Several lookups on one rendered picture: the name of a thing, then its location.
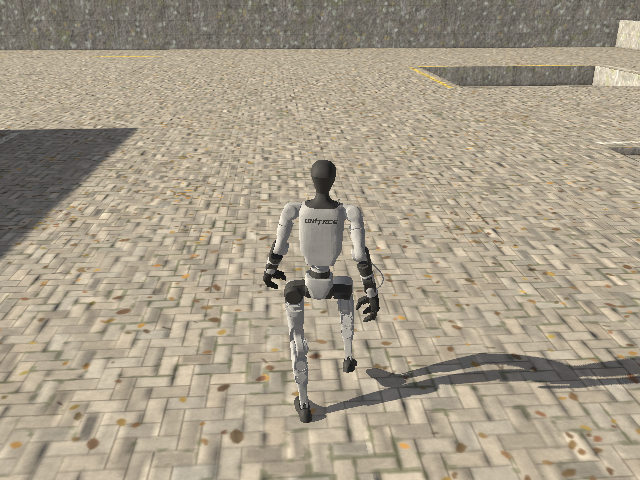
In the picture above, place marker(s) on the left robot thigh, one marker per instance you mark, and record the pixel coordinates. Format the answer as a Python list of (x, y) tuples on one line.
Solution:
[(294, 293)]

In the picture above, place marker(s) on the right robot hand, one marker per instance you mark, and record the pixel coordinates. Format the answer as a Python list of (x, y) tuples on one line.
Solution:
[(372, 309)]

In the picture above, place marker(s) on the robot left forearm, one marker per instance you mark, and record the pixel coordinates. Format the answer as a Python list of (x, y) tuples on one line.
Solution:
[(273, 261)]

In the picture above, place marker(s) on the left robot upper arm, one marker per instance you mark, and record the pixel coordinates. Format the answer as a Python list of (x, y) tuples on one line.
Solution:
[(289, 213)]

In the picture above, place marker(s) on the robot right shin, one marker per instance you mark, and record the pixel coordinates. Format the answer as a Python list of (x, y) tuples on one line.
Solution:
[(347, 329)]

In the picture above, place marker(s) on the robot right forearm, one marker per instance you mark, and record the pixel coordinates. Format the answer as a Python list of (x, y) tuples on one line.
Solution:
[(367, 276)]

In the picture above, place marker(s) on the left robot hand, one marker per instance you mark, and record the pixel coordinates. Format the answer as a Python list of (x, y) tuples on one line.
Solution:
[(267, 278)]

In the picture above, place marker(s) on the right robot upper arm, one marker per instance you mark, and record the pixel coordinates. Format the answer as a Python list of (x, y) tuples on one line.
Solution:
[(357, 231)]

